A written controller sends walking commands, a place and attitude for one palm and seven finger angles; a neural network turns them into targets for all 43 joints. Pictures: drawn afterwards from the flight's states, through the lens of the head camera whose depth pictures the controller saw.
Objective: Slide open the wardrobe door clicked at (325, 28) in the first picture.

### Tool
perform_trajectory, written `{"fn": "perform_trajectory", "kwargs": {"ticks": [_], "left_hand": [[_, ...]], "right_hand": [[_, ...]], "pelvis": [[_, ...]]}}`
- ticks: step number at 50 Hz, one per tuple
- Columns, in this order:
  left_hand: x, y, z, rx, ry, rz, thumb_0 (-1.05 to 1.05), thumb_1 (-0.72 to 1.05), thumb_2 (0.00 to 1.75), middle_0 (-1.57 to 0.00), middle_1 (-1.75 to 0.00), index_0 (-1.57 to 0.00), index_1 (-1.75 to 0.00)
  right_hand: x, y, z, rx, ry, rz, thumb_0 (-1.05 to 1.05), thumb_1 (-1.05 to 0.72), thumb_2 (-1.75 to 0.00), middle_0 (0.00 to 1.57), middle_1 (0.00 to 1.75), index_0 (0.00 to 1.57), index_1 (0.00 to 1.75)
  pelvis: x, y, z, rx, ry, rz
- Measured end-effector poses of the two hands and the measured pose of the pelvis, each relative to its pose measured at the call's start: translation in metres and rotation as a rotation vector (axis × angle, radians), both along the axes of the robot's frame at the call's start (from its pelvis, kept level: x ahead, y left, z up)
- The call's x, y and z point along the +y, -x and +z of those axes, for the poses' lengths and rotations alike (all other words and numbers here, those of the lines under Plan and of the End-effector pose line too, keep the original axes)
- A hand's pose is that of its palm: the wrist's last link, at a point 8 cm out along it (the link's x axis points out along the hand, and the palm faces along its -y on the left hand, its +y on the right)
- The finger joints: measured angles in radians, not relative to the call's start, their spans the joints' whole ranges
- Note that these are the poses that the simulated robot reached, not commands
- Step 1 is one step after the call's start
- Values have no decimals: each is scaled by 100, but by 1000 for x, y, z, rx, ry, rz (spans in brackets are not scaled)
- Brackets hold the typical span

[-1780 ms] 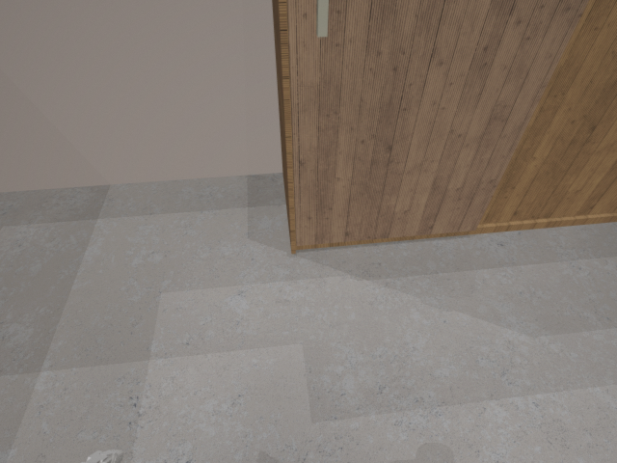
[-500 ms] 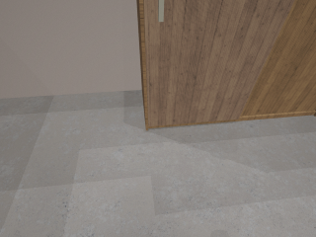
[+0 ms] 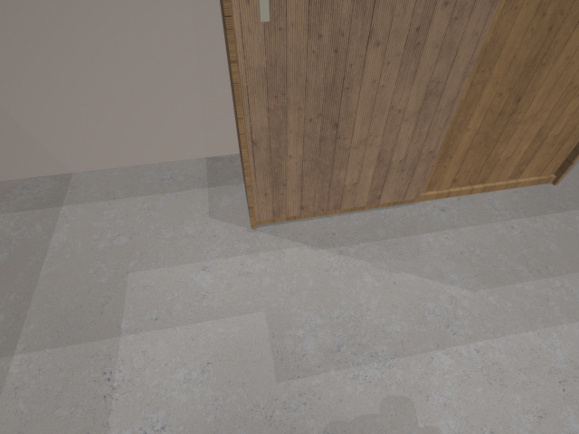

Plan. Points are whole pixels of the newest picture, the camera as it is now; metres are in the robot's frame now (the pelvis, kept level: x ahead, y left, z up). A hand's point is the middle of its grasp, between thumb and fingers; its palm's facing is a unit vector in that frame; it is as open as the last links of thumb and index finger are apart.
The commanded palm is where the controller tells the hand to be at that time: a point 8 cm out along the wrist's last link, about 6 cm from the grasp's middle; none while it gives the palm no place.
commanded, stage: walk to a spot facing it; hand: left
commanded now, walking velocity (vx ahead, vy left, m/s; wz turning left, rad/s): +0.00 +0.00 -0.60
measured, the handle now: out of the picture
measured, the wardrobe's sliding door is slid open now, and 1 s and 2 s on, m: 0.00 0.00 0.00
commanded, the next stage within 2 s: none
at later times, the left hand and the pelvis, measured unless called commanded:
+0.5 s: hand out of the picture +0.05 +0.16 -0.15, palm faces -0.13 -0.97 -0.22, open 7.3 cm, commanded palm none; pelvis +0.05 -0.02 +0.01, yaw -14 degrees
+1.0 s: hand (255, 285) +0.42 +0.11 -0.16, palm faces -0.53 -0.83 -0.18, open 7.3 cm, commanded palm none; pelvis +0.22 -0.01 +0.00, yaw -34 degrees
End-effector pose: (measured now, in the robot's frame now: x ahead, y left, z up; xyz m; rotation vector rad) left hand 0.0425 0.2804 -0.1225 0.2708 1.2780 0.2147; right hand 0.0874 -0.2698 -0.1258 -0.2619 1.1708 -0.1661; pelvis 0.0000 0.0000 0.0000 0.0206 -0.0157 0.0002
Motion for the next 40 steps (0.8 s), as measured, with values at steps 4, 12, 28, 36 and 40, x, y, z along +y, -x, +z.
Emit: {"fn": "perform_trajectory", "kwargs": {"ticks": [4,12,28,36,40], "left_hand": [[-21,-2,-9,12,22,-33,0,91,90,-20,-30,-20,-30],[-68,9,-6,12,65,-42,0,91,90,-20,-30,-21,-30],[-56,-37,3,123,94,-128,0,91,90,-20,-30,-21,-30],[-20,-135,-26,136,99,-237,0,91,90,-20,-30,-20,-30],[-27,-218,-21,68,109,-345,0,91,90,-20,-30,-20,-30]], "right_hand": [[1,19,-16,3,-46,-53,0,-91,-89,20,30,20,30],[-11,47,-28,68,-107,-119,1,-91,-89,20,30,20,30],[-11,-11,9,-57,-60,-253,1,-91,-89,19,30,20,30],[17,-72,17,-205,-6,-320,1,-91,-89,20,30,20,30],[37,-53,21,-143,-14,-422,0,-91,-89,20,30,20,30]], "pelvis": [[-9,5,-9,-5,-23,-53],[-28,1,-7,3,-2,-113],[-13,-67,10,62,2,-278],[13,-128,-6,41,21,-398],[12,-157,3,33,28,-458]]}}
